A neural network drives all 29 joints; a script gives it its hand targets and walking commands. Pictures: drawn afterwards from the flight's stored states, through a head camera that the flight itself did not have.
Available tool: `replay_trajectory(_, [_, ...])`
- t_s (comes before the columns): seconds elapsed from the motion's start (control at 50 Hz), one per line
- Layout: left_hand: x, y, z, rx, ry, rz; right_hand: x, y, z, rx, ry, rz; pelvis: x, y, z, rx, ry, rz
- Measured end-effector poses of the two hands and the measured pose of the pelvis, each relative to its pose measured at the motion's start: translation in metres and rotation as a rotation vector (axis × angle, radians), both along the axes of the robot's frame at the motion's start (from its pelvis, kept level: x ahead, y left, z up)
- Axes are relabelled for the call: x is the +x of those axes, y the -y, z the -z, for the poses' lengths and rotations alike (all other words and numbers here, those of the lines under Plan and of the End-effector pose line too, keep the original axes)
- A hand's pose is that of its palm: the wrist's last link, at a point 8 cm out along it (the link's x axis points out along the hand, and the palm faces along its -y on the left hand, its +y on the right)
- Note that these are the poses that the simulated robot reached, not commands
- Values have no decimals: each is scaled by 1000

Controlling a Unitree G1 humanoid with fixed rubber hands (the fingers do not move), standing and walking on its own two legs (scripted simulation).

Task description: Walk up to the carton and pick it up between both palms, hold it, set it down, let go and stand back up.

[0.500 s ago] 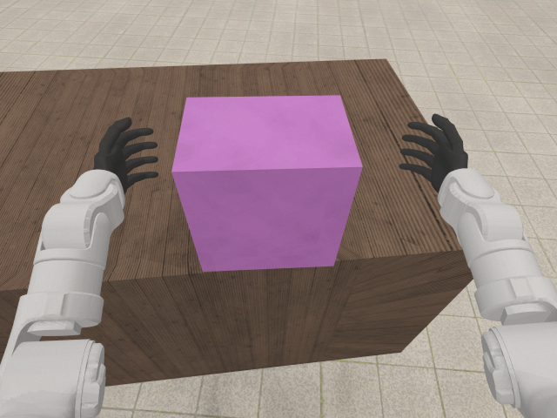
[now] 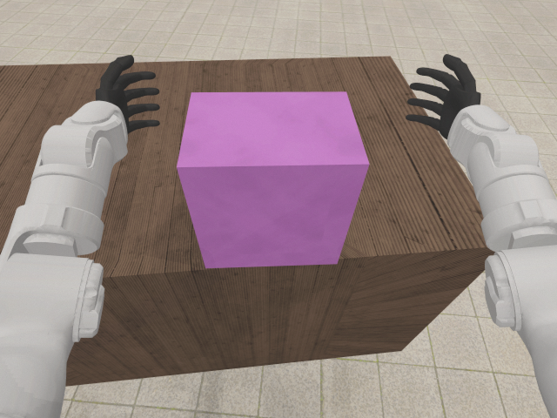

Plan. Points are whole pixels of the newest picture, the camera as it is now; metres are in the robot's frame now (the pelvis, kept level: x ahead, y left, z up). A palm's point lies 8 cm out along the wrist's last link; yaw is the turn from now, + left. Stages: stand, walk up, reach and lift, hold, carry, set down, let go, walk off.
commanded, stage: reach and lift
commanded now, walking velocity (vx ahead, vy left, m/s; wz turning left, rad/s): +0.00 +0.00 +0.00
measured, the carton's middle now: (271, 186) +0.46 +0.01 +0.05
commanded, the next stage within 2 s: none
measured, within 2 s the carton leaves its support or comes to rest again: neither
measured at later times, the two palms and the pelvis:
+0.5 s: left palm (136, 150) +0.45 +0.20 +0.14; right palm (427, 149) +0.45 -0.22 +0.14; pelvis +0.00 +0.00 +0.00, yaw +0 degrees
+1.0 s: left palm (150, 176) +0.45 +0.20 +0.09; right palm (414, 173) +0.45 -0.22 +0.09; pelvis +0.00 +0.00 -0.02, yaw +0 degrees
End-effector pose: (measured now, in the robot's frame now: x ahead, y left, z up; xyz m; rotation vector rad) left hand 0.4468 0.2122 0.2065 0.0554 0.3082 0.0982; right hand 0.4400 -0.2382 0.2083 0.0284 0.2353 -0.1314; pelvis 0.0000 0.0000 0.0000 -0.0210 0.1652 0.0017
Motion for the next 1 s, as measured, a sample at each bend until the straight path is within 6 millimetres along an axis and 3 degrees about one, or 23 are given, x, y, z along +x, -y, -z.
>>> replay_trajectory(0.14, [12,2,-13,0,8,-5,11,-2,-12,4,-5,9,0,0,1,-3,-24,-4])
replay_trajectory(0.24, [18,3,-13,3,18,-3,15,-4,-10,-14,-16,14,0,0,0,-3,-28,-6])
replay_trajectory(0.32, [19,5,2,10,15,6,15,-6,5,-26,-30,14,1,1,0,-3,-27,-9])
replay_trajectory(0.5, [8,7,67,0,-29,-4,7,-14,66,-30,-62,9,3,2,2,-3,-51,-7])
replay_trajectory(0.6, [5,10,91,-6,-40,-18,8,-18,87,-30,-56,6,2,2,5,-5,-90,-2])
replay_trajectory(1.0, [7,14,120,8,15,-20,8,-17,118,-46,-46,9,-3,1,17,-8,-181,6])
